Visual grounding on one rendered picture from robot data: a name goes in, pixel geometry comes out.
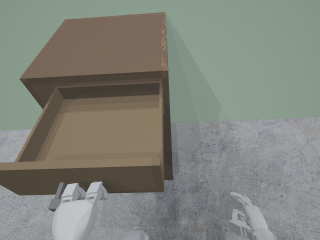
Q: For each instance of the right robot hand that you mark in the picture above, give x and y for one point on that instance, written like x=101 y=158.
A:
x=244 y=224

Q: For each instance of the cabinet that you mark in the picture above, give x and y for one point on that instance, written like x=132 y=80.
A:
x=105 y=50

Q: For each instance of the drawer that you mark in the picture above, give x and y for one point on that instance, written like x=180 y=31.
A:
x=110 y=133

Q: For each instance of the handle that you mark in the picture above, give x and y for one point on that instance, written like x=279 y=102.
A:
x=55 y=203

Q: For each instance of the right robot forearm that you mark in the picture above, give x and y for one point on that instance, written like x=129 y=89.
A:
x=263 y=234

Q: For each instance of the left robot shin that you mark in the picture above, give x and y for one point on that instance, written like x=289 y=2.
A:
x=137 y=228

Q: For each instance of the robot left thigh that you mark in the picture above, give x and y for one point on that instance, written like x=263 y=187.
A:
x=135 y=235

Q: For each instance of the left robot hand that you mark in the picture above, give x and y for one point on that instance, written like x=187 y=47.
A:
x=74 y=219

